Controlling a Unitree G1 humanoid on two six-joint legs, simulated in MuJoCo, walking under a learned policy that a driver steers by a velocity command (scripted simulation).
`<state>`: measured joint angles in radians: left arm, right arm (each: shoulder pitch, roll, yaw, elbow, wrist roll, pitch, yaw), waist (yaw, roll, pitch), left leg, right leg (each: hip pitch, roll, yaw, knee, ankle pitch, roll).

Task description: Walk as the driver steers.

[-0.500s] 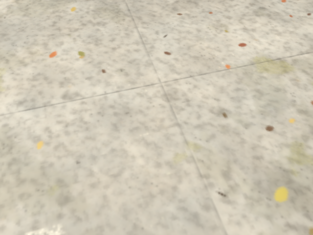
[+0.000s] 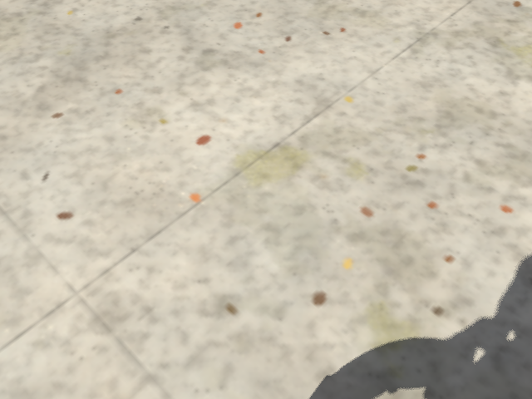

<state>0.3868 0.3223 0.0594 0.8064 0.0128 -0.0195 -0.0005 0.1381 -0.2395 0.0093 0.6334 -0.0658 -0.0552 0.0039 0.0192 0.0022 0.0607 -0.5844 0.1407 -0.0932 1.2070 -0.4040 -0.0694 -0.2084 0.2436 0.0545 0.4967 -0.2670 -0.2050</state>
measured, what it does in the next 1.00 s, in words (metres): walks ahead, turning right: left foot, then right foot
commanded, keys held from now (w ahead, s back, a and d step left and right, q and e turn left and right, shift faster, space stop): w+e+shift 0.22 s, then e+shift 0.40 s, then q+shift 0.38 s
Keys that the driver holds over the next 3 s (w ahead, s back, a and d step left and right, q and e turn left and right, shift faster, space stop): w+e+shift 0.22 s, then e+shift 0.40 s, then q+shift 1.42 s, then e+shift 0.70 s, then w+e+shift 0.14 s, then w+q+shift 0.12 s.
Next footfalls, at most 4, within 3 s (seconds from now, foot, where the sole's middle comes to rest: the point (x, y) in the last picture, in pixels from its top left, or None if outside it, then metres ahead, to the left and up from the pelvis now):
0.22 left None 0.44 0.17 -0.76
0.62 right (334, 341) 0.61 -0.14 -0.76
1.16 left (251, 343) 0.60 0.07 -0.76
1.58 right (330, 324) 0.66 -0.13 -0.76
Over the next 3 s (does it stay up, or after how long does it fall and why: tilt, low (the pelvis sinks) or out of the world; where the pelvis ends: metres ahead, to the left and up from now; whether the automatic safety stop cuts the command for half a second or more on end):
stays up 0.67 0.02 0.01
